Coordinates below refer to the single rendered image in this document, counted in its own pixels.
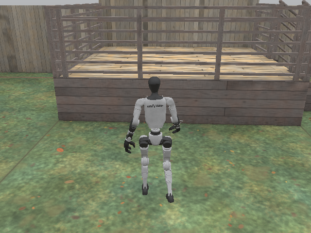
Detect right robot thigh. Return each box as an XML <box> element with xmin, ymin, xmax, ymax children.
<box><xmin>162</xmin><ymin>136</ymin><xmax>172</xmax><ymax>170</ymax></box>

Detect right robot hand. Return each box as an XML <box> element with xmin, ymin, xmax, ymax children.
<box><xmin>169</xmin><ymin>125</ymin><xmax>180</xmax><ymax>133</ymax></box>

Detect left robot forearm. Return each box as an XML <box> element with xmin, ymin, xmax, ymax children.
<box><xmin>125</xmin><ymin>118</ymin><xmax>136</xmax><ymax>142</ymax></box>

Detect right robot forearm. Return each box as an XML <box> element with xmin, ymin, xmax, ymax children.
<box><xmin>173</xmin><ymin>116</ymin><xmax>180</xmax><ymax>129</ymax></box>

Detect left robot hand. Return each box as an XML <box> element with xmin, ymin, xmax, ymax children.
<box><xmin>124</xmin><ymin>140</ymin><xmax>135</xmax><ymax>153</ymax></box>

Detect robot left upper arm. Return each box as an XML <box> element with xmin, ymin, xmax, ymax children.
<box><xmin>132</xmin><ymin>98</ymin><xmax>145</xmax><ymax>126</ymax></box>

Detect right robot shin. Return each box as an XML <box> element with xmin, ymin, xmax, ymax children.
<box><xmin>164</xmin><ymin>162</ymin><xmax>172</xmax><ymax>196</ymax></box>

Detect robot right upper arm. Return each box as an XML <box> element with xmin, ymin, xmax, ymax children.
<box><xmin>165</xmin><ymin>97</ymin><xmax>178</xmax><ymax>123</ymax></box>

